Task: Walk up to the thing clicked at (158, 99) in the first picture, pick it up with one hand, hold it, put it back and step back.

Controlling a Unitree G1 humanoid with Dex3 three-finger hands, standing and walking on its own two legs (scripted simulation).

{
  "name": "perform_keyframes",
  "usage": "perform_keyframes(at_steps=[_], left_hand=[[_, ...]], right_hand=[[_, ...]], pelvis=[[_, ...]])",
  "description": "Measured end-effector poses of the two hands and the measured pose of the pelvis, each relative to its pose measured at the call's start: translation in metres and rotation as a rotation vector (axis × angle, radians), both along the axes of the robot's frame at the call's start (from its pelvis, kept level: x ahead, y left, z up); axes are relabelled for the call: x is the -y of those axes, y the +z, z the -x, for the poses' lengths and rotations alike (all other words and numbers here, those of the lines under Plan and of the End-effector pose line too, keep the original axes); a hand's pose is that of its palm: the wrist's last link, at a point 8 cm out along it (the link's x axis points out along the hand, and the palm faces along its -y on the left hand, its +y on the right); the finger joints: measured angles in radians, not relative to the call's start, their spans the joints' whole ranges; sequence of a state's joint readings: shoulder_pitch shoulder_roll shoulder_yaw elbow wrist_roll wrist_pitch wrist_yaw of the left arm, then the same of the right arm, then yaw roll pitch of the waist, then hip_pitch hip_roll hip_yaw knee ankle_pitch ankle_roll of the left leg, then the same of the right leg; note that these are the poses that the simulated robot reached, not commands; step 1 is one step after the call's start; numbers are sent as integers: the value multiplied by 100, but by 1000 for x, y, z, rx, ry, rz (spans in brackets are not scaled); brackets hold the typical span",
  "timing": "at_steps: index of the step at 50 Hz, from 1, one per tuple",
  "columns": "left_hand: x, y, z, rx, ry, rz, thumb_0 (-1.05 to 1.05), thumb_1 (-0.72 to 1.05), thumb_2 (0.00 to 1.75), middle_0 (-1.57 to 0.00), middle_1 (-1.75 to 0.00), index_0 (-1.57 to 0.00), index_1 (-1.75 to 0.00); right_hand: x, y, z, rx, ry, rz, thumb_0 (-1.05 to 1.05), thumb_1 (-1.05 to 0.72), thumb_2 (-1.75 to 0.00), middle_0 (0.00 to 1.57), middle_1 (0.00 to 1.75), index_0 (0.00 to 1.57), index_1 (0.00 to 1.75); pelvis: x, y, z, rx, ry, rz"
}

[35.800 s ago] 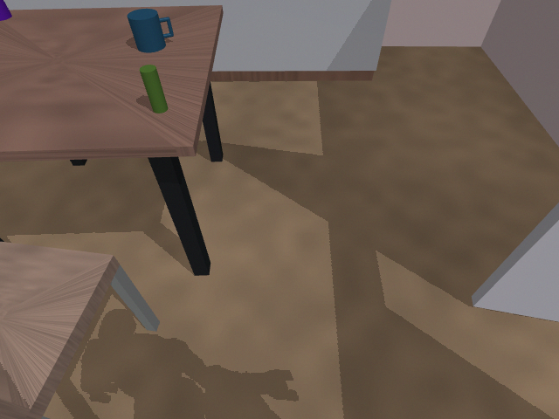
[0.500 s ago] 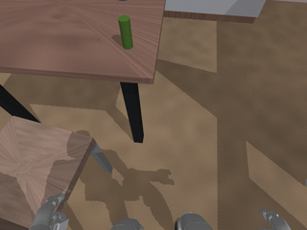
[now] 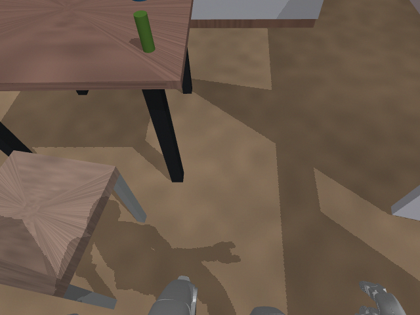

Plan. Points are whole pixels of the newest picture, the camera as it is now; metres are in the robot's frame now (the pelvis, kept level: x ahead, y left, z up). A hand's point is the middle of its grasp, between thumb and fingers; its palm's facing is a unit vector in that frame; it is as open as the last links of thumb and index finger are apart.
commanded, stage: step back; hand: left
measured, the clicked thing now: (144, 32) +0.87 +0.23 +0.04
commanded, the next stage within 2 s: stand in 1.78 s
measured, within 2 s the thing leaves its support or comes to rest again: neither
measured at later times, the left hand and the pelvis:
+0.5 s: hand out of the picture -0.04 +0.25 -0.14, palm faces +0.05 -0.92 -0.38, open 7.3 cm; pelvis -0.15 -0.02 +0.01, yaw +3 degrees
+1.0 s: hand out of the picture -0.26 +0.24 -0.13, palm faces +0.13 -0.90 -0.42, open 7.3 cm; pelvis -0.30 -0.05 +0.01, yaw +7 degrees
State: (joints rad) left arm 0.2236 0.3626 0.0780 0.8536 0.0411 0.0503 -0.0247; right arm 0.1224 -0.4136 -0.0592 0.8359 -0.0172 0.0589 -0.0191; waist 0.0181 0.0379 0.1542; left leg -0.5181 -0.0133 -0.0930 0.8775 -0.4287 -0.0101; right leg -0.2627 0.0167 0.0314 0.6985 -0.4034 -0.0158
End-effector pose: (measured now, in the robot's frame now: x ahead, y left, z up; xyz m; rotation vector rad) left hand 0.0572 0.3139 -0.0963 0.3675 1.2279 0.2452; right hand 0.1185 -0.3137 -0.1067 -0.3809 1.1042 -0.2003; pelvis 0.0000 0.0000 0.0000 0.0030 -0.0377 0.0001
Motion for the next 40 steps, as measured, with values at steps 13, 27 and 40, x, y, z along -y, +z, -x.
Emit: perform_keyframes(at_steps=[13,27,40], left_hand=[[1,9,28,172,5,-30,1,90,90,-21,-30,-21,-31],[27,-3,135,91,12,8,1,91,90,-21,-30,-21,-30],[47,16,266,38,66,-55,1,90,90,-21,-30,-21,-31]], right_hand=[[-2,-11,105,-137,58,-1,1,-90,-90,20,30,20,30],[20,10,155,-7,86,18,1,-90,-90,21,31,21,30],[42,-4,241,-56,88,-22,1,-90,-90,20,30,20,30]], pelvis=[[6,-2,75,-12,98,-16],[31,2,166,-18,42,13],[54,7,249,-8,80,-27]])
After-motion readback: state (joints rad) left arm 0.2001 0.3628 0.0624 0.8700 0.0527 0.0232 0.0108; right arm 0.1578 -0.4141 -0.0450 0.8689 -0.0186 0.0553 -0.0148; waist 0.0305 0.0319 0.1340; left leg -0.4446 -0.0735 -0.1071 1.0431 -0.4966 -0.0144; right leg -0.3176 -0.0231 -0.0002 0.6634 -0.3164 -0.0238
